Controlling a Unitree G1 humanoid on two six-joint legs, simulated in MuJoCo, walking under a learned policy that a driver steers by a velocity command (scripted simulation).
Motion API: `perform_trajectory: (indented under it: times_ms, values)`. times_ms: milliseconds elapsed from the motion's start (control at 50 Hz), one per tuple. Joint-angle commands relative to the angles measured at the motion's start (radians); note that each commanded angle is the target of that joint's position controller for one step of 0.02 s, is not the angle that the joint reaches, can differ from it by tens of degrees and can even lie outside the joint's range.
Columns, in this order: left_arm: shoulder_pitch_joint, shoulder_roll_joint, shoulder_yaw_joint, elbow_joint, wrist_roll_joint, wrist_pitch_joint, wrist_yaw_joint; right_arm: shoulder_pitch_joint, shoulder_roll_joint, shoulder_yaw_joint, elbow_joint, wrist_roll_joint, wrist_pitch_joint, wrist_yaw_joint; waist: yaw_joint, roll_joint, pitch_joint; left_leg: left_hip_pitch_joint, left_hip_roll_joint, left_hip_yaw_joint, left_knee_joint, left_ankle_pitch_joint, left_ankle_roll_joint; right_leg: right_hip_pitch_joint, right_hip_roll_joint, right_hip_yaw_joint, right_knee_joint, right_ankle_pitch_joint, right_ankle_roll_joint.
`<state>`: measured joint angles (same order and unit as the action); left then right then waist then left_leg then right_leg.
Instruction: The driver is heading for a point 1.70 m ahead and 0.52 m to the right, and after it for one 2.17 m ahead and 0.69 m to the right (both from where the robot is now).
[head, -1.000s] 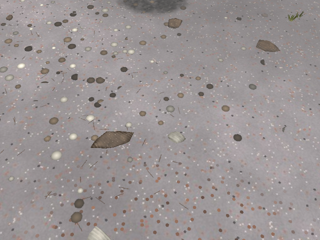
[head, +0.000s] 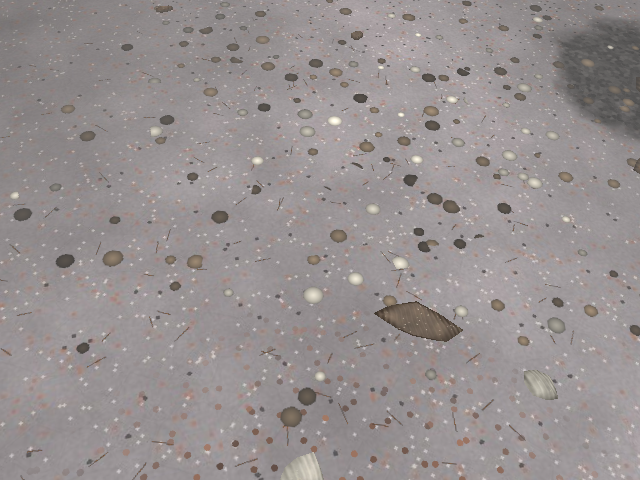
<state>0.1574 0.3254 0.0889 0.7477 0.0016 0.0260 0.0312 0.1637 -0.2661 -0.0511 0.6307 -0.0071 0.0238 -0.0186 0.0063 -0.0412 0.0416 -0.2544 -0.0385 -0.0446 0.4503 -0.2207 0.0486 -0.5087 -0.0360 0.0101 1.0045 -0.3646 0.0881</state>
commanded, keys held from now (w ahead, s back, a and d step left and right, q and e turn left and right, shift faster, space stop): no key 0.78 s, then w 0.22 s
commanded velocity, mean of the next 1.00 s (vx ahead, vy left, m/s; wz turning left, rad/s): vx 0.04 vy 0.00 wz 0.06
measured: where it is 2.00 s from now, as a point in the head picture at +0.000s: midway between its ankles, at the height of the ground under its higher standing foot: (338, 429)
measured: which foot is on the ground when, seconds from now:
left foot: down 0.00-1.00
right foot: up 0.00-0.14, down 0.16-1.00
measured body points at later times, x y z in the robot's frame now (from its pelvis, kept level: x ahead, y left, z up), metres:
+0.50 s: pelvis +0.01 -0.03 -0.01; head +0.02 -0.03 +0.44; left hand +0.13 +0.23 -0.12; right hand +0.13 -0.29 -0.13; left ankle +0.01 +0.09 -0.74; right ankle +0.01 -0.15 -0.74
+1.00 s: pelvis +0.04 -0.02 +0.00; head +0.04 -0.01 +0.44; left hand +0.07 +0.25 -0.15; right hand +0.11 -0.29 -0.14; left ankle +0.02 +0.09 -0.73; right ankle +0.01 -0.15 -0.74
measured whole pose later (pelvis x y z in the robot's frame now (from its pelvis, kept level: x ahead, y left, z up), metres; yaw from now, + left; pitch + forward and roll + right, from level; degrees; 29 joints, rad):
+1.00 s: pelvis +0.04 -0.02 +0.00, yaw +2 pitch -1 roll +0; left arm 0.30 0.27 0.04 0.98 -0.03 -0.03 0.03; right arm 0.24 -0.24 -0.05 0.99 0.03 -0.05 -0.01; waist 0.01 -0.03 0.00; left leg -0.25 -0.01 0.02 0.63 -0.41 0.06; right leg -0.15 -0.01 0.01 0.48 -0.32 -0.02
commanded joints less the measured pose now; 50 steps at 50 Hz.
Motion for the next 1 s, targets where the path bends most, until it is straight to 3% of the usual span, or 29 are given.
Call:
perform_trajectory:
  times_ms: [20,100,140,160,180,200,220,240,300,460,780,820,840,880,900,920,960,1000]
  values:
    - [-0.031,0.034,-0.005,-0.068,0.000,-0.011,-0.005,-0.041,-0.140,-0.034,-0.054,-0.003,-0.013,-0.007,-0.015,0.184,-0.122,0.101,0.226,-0.174,-0.099,0.339,0.175,0.067,-0.021,0.022,-0.166,0.020,0.001]
    - [-0.025,0.052,-0.005,-0.066,-0.007,-0.016,-0.011,-0.036,-0.138,-0.026,-0.022,-0.003,-0.009,0.007,-0.027,0.186,-0.083,0.050,0.237,-0.235,-0.092,0.226,0.186,0.179,-0.006,0.006,-0.350,0.003,-0.018]
    - [0.020,0.030,-0.013,-0.047,0.004,-0.027,-0.017,-0.049,-0.104,-0.010,-0.001,0.009,-0.012,0.011,0.019,0.148,-0.074,0.004,0.201,-0.225,-0.066,0.178,0.136,0.315,0.001,-0.002,-0.595,0.210,-0.043]
    - [0.033,0.051,-0.014,-0.045,0.020,-0.033,-0.017,-0.012,-0.079,-0.001,0.015,0.000,-0.021,0.012,0.011,0.103,-0.094,-0.027,0.165,-0.212,-0.051,0.120,0.083,0.407,-0.043,0.055,-0.629,0.355,-0.060]
    - [0.034,0.123,-0.001,-0.052,0.024,-0.035,-0.011,0.033,-0.078,-0.001,0.020,-0.019,-0.031,0.017,-0.040,-0.020,-0.111,-0.059,0.096,-0.150,0.003,0.030,0.034,0.455,-0.125,0.122,-0.585,0.539,-0.101]
    - [-0.005,0.109,-0.002,-0.035,0.014,-0.036,-0.017,0.052,-0.066,-0.001,0.029,-0.019,-0.033,0.017,-0.072,-0.118,-0.119,0.011,0.042,-0.078,-0.021,-0.038,-0.009,0.347,-0.126,0.125,-0.579,0.371,-0.157]
    - [-0.028,0.056,-0.014,-0.049,0.011,-0.041,-0.025,-0.002,-0.101,-0.005,0.039,-0.021,-0.028,0.014,-0.031,-0.078,-0.086,0.046,0.040,-0.072,-0.010,-0.024,-0.030,0.289,-0.093,0.113,-0.602,0.237,-0.152]
    - [-0.027,0.043,-0.019,-0.043,0.016,-0.046,-0.026,-0.034,-0.110,-0.012,0.037,-0.014,-0.023,0.010,-0.017,-0.056,-0.073,0.046,0.041,-0.072,0.002,-0.007,-0.026,0.275,-0.074,0.094,-0.605,0.190,-0.129]
    - [-0.006,0.040,-0.026,-0.027,0.015,-0.063,-0.023,-0.027,-0.086,-0.010,0.050,-0.010,-0.005,0.003,-0.011,-0.033,-0.058,0.041,0.052,-0.088,-0.003,0.050,-0.009,0.276,-0.050,0.067,-0.590,0.196,-0.099]
    - [0.007,0.031,-0.038,0.005,0.009,-0.059,-0.011,0.007,-0.070,-0.014,0.122,-0.004,-0.011,-0.006,-0.002,0.043,-0.052,0.045,0.054,-0.087,-0.007,0.106,-0.025,0.299,-0.033,0.052,-0.574,0.215,-0.106]
    - [0.024,0.021,-0.048,0.135,0.004,-0.056,-0.011,0.035,-0.076,-0.018,0.284,0.002,-0.010,-0.026,-0.006,0.038,-0.028,0.090,0.056,-0.072,-0.029,0.146,-0.041,0.305,-0.008,0.038,-0.607,0.231,-0.112]
    - [0.047,0.037,-0.042,0.159,-0.003,-0.050,-0.006,0.057,-0.070,-0.019,0.312,0.010,-0.008,-0.028,-0.004,0.013,-0.033,0.065,0.011,-0.023,0.005,-0.108,-0.030,0.302,0.005,0.041,-0.628,-0.051,-0.134]
    - [0.055,0.059,-0.035,0.162,-0.010,-0.047,-0.003,0.053,-0.071,-0.020,0.313,0.015,-0.011,-0.028,0.002,-0.017,0.002,0.001,-0.010,0.002,0.045,-0.264,-0.022,0.280,-0.016,0.086,-0.655,-0.239,-0.164]
    - [0.116,0.100,-0.024,0.177,-0.020,-0.055,0.002,0.008,-0.052,-0.015,0.290,0.022,-0.039,-0.021,0.026,-0.106,0.074,-0.151,-0.016,0.049,0.185,-0.299,-0.017,0.290,-0.166,0.309,-0.788,-0.482,-0.258]
    - [0.133,0.128,-0.014,0.187,-0.023,-0.062,0.004,-0.015,-0.037,-0.011,0.278,0.027,-0.058,-0.013,0.029,-0.146,0.106,-0.182,0.013,0.055,0.264,-0.237,-0.015,0.277,-0.259,0.436,-0.850,-0.506,-0.313]
    - [0.129,0.132,-0.011,0.186,-0.021,-0.071,0.005,-0.025,-0.045,-0.013,0.276,0.031,-0.073,-0.004,0.027,-0.138,0.124,-0.207,0.049,0.031,0.310,-0.227,-0.006,0.264,-0.297,0.484,-0.873,-0.463,-0.339]
    - [0.084,0.119,-0.011,0.168,-0.024,-0.082,-0.001,-0.005,-0.048,-0.015,0.286,0.038,-0.093,0.011,-0.001,-0.112,0.107,-0.184,0.077,0.029,0.259,-0.274,0.018,0.282,-0.283,0.425,-0.859,-0.337,-0.317]
    - [0.001,0.117,-0.011,0.145,-0.043,-0.076,-0.008,0.101,-0.040,-0.021,0.345,0.035,-0.104,0.019,-0.069,-0.085,0.062,0.099,0.035,0.095,0.026,-0.086,0.028,0.163,-0.176,0.242,-0.793,-0.203,-0.252]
